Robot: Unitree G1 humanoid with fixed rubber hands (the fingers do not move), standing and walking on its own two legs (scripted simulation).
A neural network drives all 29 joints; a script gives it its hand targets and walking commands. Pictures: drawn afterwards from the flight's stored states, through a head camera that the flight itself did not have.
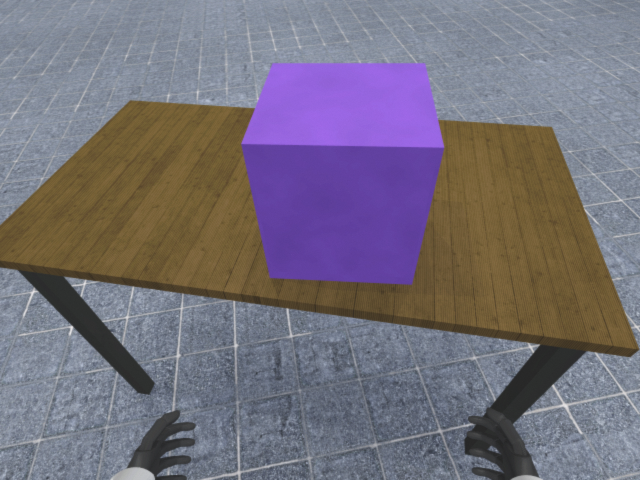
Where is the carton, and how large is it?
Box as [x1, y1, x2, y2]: [241, 63, 443, 284]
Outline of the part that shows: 273,63 241,143 270,277 411,284 443,150 442,139 424,63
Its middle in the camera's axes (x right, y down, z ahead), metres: +0.04 -0.11 +0.63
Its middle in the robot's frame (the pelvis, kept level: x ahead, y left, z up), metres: +0.55 -0.04 +0.08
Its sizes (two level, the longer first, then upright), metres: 0.239 0.228 0.265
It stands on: a table, 0.72 m high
